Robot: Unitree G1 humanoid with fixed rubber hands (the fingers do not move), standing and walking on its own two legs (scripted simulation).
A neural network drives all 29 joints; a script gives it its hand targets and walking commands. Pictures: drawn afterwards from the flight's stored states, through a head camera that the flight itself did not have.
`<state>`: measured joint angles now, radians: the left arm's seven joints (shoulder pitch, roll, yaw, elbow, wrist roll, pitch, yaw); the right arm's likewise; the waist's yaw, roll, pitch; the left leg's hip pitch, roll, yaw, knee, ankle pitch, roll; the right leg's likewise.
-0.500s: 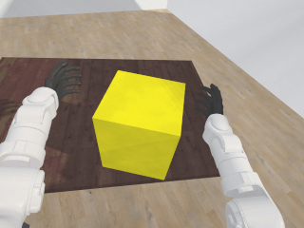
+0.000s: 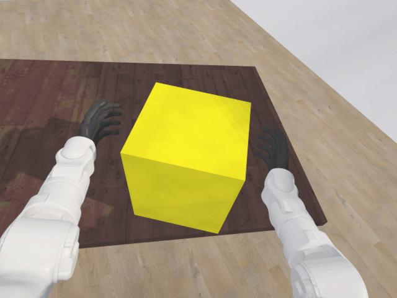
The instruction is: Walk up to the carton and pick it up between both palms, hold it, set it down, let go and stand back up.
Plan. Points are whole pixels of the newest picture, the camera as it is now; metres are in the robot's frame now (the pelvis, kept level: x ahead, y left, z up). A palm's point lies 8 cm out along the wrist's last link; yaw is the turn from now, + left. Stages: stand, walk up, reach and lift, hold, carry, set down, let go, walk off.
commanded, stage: reach and lift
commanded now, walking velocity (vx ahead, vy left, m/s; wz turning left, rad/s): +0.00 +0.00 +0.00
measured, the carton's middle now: (188, 162) +0.43 -0.05 +0.01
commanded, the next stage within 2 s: none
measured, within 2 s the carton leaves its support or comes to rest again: leaves its support in 1.96 s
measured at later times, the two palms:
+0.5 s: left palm (115, 140) +0.45 +0.10 +0.07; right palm (262, 171) +0.36 -0.20 +0.05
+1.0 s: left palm (121, 145) +0.43 +0.09 +0.08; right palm (265, 183) +0.33 -0.20 +0.05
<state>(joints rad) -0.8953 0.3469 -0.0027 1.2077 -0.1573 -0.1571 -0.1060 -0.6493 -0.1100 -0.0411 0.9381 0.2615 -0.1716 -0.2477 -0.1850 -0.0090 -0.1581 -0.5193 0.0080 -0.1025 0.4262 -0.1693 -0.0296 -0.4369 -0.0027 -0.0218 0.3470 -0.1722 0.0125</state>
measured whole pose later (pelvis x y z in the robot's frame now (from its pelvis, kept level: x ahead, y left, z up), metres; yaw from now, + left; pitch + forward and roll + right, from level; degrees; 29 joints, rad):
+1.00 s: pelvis -0.01 +0.00 +0.00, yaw +0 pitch +7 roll -2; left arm -0.91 0.10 0.41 1.21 0.39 -0.19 -0.09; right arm -0.62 0.14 -0.52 0.99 -0.30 -0.33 -0.23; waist -0.17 -0.03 -0.05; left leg -0.37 0.01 -0.10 0.41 -0.17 -0.02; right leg -0.28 0.00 -0.02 0.31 -0.16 0.02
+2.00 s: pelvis +0.00 +0.00 +0.01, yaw +0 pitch +7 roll -1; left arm -0.90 0.07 0.45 1.21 0.42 -0.16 -0.09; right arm -0.60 0.17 -0.57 0.98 -0.34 -0.37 -0.25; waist -0.16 -0.05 -0.05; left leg -0.32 0.01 -0.10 0.37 -0.16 -0.03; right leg -0.24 0.00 -0.02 0.29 -0.16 0.02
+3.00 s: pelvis -0.02 +0.00 +0.01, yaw +0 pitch -3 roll -1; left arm -0.80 0.00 0.36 0.79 0.34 0.21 -0.09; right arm -0.58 0.08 -0.27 0.83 -0.01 -0.13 -0.24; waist -0.11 -0.05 -0.02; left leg -0.13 0.01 -0.10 0.33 -0.14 -0.03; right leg -0.04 0.00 -0.02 0.25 -0.14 0.02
